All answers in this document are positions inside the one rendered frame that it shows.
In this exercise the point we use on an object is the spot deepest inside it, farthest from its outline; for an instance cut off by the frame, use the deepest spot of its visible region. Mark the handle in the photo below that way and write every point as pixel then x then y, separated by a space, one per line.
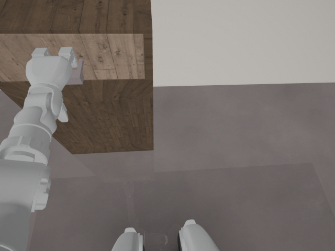
pixel 77 76

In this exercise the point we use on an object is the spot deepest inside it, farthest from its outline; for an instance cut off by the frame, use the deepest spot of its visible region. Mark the left robot upper arm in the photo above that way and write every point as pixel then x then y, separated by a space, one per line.
pixel 24 188

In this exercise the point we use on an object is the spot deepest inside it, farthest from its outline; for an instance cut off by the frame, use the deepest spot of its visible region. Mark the left robot hand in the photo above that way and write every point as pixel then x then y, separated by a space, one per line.
pixel 53 70

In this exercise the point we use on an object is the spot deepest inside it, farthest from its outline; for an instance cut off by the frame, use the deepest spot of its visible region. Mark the cabinet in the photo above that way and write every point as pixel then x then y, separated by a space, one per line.
pixel 105 115

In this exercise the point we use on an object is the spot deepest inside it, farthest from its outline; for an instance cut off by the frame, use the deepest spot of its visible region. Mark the left robot thigh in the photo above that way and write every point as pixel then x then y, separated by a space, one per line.
pixel 129 241

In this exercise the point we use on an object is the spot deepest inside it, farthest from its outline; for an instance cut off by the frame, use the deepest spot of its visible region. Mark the robot left shin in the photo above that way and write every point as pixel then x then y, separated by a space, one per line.
pixel 130 229

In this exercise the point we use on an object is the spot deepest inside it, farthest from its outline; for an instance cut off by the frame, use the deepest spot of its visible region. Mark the robot left forearm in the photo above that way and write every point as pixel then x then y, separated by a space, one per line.
pixel 31 134

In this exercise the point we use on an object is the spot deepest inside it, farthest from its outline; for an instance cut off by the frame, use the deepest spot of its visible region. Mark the drawer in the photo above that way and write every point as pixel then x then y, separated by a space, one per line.
pixel 105 56

